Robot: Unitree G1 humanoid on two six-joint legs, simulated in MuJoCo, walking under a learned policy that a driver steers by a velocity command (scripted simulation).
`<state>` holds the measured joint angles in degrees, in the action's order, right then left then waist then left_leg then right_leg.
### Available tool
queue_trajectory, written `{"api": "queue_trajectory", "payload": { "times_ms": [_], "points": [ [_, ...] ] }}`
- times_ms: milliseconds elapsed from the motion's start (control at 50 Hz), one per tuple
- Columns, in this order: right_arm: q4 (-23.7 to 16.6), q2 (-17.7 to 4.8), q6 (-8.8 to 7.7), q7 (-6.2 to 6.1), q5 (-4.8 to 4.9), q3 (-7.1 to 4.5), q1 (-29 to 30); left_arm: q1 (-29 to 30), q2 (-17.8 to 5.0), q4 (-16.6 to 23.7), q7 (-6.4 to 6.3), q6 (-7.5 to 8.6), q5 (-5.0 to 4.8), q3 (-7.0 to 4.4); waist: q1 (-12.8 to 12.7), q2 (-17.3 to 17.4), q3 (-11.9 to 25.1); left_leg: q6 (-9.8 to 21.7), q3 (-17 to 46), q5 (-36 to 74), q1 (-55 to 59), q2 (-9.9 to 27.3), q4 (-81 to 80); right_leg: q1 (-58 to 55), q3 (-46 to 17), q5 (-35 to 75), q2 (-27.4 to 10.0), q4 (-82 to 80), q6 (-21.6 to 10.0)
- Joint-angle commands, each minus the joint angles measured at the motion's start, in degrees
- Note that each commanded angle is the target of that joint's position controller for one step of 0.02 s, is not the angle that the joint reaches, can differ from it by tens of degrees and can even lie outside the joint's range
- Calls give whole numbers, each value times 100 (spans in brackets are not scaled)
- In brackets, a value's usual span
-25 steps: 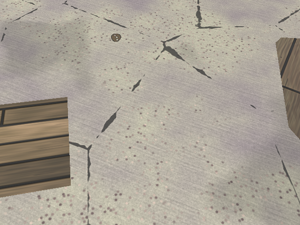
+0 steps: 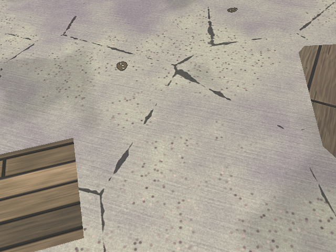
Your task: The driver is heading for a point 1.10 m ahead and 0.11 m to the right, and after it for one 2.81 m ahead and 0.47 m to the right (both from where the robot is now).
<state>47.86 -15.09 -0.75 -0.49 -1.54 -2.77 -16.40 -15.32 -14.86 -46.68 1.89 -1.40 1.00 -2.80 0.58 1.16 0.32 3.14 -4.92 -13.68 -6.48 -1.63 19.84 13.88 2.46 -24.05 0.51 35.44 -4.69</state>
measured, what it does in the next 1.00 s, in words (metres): walks ahead: right foot, then left foot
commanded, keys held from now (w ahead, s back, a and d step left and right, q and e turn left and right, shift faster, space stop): w+e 0.44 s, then w+q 0.56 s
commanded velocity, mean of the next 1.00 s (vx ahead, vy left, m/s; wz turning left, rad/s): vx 0.46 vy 0.00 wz -0.13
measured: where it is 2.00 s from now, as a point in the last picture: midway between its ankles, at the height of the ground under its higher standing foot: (195, 160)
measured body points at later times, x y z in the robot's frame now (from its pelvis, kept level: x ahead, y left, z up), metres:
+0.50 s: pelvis +0.23 -0.04 -0.03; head +0.27 -0.05 +0.42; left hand +0.26 +0.25 -0.15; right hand +0.39 -0.33 -0.11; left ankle +0.38 +0.01 -0.75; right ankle -0.01 -0.09 -0.73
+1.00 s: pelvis +0.48 -0.13 -0.01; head +0.50 -0.15 +0.43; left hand +0.73 +0.06 -0.09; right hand +0.42 -0.40 -0.15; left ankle +0.38 +0.00 -0.71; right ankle +0.54 -0.24 -0.75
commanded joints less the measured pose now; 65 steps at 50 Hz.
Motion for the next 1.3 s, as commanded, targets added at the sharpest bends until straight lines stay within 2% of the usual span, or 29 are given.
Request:
{"api": "queue_trajectory", "payload": {
  "times_ms": [20, 40, 60, 80, 100, 140, 200, 320, 380, 420, 460, 480, 500, 520, 540, 560, 620, 660, 740, 840, 920, 940, 960, 980, 1000, 1020, 1060, 1140, 1300],
  "points": [
    [-346, -877, -97, 28, 78, -273, 504, -443, -384, 131, 42, 176, 8, -108, -405, 208, -306, 665, 914, -1480, -1043, 1322, -407, -1028, 230, 610, 216, -1242, -225],
    [-412, -663, -104, 24, 32, -211, 635, -1033, -624, -91, 20, 226, 56, -191, -626, -258, -152, 437, 453, -1533, -1902, 973, 587, -1990, -368, 205, -32, -1488, -365],
    [-720, -159, -138, 69, -15, -39, 949, -1641, -1190, -118, -34, 280, 114, -329, -902, -1621, 41, 40, -417, -1704, -3184, 202, 2663, -2665, -2927, -1547, -1633, -2458, -842],
    [-870, -389, -174, 92, -167, -74, 1203, -1507, -1369, -49, -65, 307, 32, -346, -794, -1362, -531, -19, 259, -1847, -4165, -126, 3350, -2191, -4395, -1818, -2186, -2940, -1305],
    [-801, -633, -211, 155, -134, -130, 1099, -1170, -1151, -9, -104, 293, -6, -300, -532, -685, -845, -40, 627, -1299, -4193, 305, 3690, -1950, -3791, -1425, -1974, -2806, -1316],
    [-629, -736, -287, 254, -44, -139, 839, -750, -968, 97, -135, 342, -43, -251, -234, -472, -747, -166, 627, -458, -3895, 469, 3623, -1827, -2846, 116, -1367, -2761, -1011],
    [-586, -657, -190, 281, -174, -96, 841, -877, -883, 11, -140, 446, -107, -225, -177, -477, -448, -414, 437, 58, -3632, 418, 3640, -1784, -2131, 2355, -984, -2562, -885],
    [-1074, -453, -151, 308, -64, 68, 2022, -1352, -897, -216, -192, 450, -78, -248, -475, -620, -614, -572, 218, 798, -3459, 248, 2402, -1355, -1862, 3605, -661, -2357, -795],
    [-1272, -502, -182, 303, -3, 99, 2340, -1393, -1018, -255, -245, 459, -60, -276, -531, -702, -608, -417, 268, 1079, -2941, 137, 1666, -1360, -2082, 4064, -810, -2250, -693],
    [-1188, -656, -211, 238, 19, 58, 1886, -1063, -1111, -186, -275, 480, -57, -293, -229, -707, -453, -227, 344, 1006, -2022, 31, 1266, -1237, -2117, 4656, -845, -1975, -478],
    [-730, -935, -256, 96, 31, -74, 484, -829, -1220, -164, -248, 518, -31, -312, 352, -571, 314, 6, 191, 677, -353, -241, 1027, -1227, -1841, 5968, -617, -577, -245],
    [-524, -1052, -315, 11, -30, -130, -336, -881, -1075, -201, -223, 553, -39, -273, 708, -418, 777, 170, 448, 687, 798, 154, 904, -729, -1623, 5288, -363, 617, -157],
    [-495, -1487, -353, -71, -201, -233, -1050, -1313, -491, -89, -196, 584, -121, -130, 703, 499, 1594, 568, 2426, -986, 2044, 1634, 665, 290, -1237, 3083, 124, 2442, -19],
    [-325, -1713, -288, -19, -138, -307, -994, -1839, -427, -110, -165, 564, -181, -122, 328, 1755, 1931, 1220, 5226, -1041, 2309, 2535, -409, 1372, -989, -444, 945, 3743, 93],
    [-424, -1281, -259, 51, -7, -243, -348, -1478, -710, -161, -184, 531, 25, -142, 156, 826, 985, 1295, 5016, -1549, 1529, 2303, -554, 1870, -1152, -154, 519, 4134, 4],
    [-483, -857, -280, 82, 53, -161, 81, -885, -735, -82, -137, 536, 84, -129, 144, 202, 348, 1260, 4028, -1288, 802, 2050, -522, 1929, -1036, 297, 248, 3957, -17],
    [-231, -553, -359, 109, 50, -41, 107, -386, -573, 114, -42, 477, 220, -67, -125, 240, -91, 1018, 2685, 501, -216, 1289, -711, 1581, -717, 547, -199, 3028, 85],
    [-73, -620, -428, 141, 89, -63, -133, -343, -459, 179, -13, 436, 237, -8, -205, 364, -34, 1169, 2447, 1413, -325, 1221, -713, 1531, -559, 434, -252, 2616, 236],
    [75, -758, -382, 107, 121, -128, -404, 705, -284, 559, 21, 422, 183, 145, -36, 339, -337, 1153, 2066, 974, -791, 994, -1067, 1540, -275, 1128, -358, 1120, 531],
    [140, -907, -340, 146, 109, -221, -738, 1507, -386, 842, -22, 459, 58, 171, 226, 290, -252, 882, 2129, 1185, -733, 923, -778, 964, -195, 1918, -143, 50, 657],
    [86, -1018, -295, 93, 92, -290, -642, 871, -573, 740, -137, 579, 71, 74, -163, 198, -56, 590, 2386, 1361, -752, 807, 225, -301, -255, 1491, 29, -891, 501],
    [39, -878, -328, 101, 117, -262, -616, 244, -835, 591, -213, 660, 138, -23, -430, -114, 314, 431, 2155, 1321, -1051, 463, 1158, -1215, -628, 1263, -323, -1151, 329],
    [-201, -446, -377, 106, 170, -153, -503, -729, -1315, 547, -307, 692, 273, -137, -835, -913, 1140, 256, 1507, 204, -1611, 59, 2818, -2309, -2024, -8, -1775, -1497, 13],
    [-390, -261, -334, 93, 262, -120, -901, -686, -1735, 484, -326, 573, 237, -260, -525, -1967, 1168, 152, 839, -1843, -3091, -549, 3900, -2694, -4156, -1074, -2668, -2324, -511],
    [-195, -648, -210, 56, 99, -189, -908, -368, -1204, 546, -305, 517, 184, -186, -339, -1068, 595, 199, 961, -1543, -3392, -2, 4570, -2116, -4063, -1495, -2550, -2291, -611],
    [-163, -645, -178, 117, 51, -212, -638, -36, -723, 621, -268, 538, 131, -69, -258, -532, 125, 194, 1008, -1015, -3351, 170, 4630, -1626, -3244, -858, -2210, -2298, -511],
    [-191, -476, -105, 210, 1, -207, -386, 109, -443, 564, -248, 611, 122, 4, -122, -602, -134, 76, 908, -553, -3103, 426, 4447, -1110, -1895, 874, -1748, -2422, -315],
    [-407, -338, 57, 356, -48, -179, 42, -232, -491, 319, -220, 771, 13, -45, -49, -684, -85, -85, 768, -15, -3310, 482, 4514, -1172, -810, 2932, -1566, -2434, -315],
    [-1020, -160, 38, 562, -49, 9, 1640, -591, -665, -3, -236, 733, 19, -121, -283, -622, -490, -38, 126, 1176, -3028, 477, 2312, -1144, 498, 3380, -1428, -2619, -227]
  ]
}}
